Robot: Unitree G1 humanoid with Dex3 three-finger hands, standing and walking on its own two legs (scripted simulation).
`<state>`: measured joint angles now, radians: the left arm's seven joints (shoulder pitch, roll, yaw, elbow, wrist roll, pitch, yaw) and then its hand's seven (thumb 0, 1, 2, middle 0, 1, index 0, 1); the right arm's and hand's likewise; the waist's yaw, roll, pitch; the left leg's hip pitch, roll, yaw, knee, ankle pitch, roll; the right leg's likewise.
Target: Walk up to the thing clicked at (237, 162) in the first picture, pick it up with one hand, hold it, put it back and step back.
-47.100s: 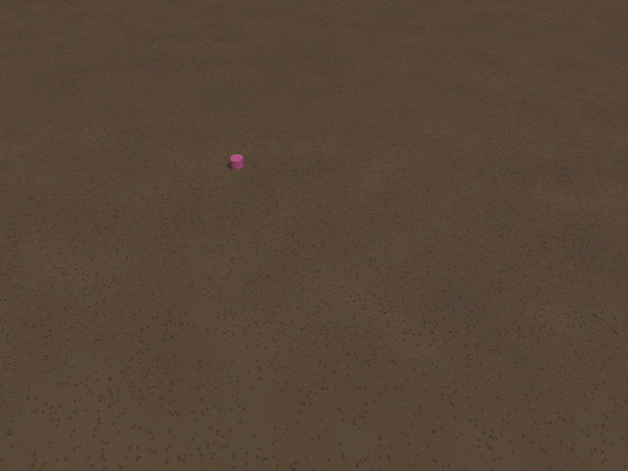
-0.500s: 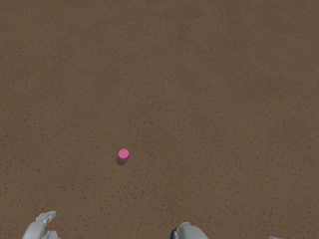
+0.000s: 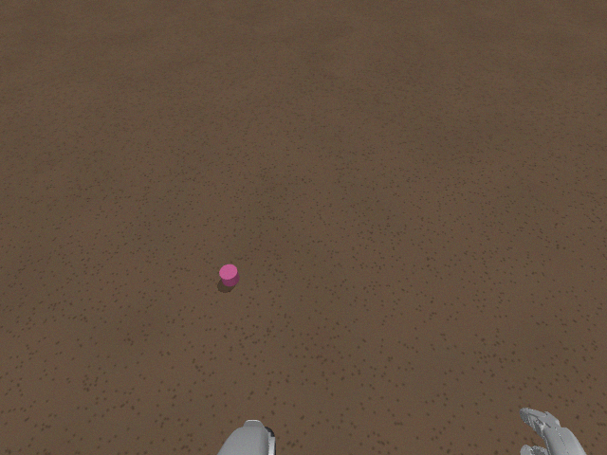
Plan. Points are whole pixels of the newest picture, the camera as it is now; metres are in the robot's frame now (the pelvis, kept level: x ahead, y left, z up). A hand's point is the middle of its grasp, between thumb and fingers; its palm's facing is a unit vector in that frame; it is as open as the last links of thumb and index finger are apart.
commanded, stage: step back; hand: left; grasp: from above
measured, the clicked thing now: (229, 275) +0.80 +0.32 -0.72
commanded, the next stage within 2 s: none
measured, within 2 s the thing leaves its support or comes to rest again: neither
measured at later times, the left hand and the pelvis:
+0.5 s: hand out of the picture -0.04 +0.22 -0.13, palm faces +0.12 -0.94 -0.32, open 7.4 cm; pelvis -0.15 -0.04 +0.01, yaw +7 degrees
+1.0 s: hand out of the picture -0.22 +0.24 -0.13, palm faces +0.11 -0.89 -0.45, open 7.4 cm; pelvis -0.24 -0.06 +0.01, yaw +6 degrees
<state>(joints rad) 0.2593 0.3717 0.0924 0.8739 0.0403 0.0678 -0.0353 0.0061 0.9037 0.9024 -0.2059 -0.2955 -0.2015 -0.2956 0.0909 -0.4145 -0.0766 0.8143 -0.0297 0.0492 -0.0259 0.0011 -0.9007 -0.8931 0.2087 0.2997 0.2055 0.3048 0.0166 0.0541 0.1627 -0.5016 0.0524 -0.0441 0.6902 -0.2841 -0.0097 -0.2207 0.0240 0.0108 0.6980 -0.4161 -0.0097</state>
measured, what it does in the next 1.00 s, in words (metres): walks backwards: left foot, then right foot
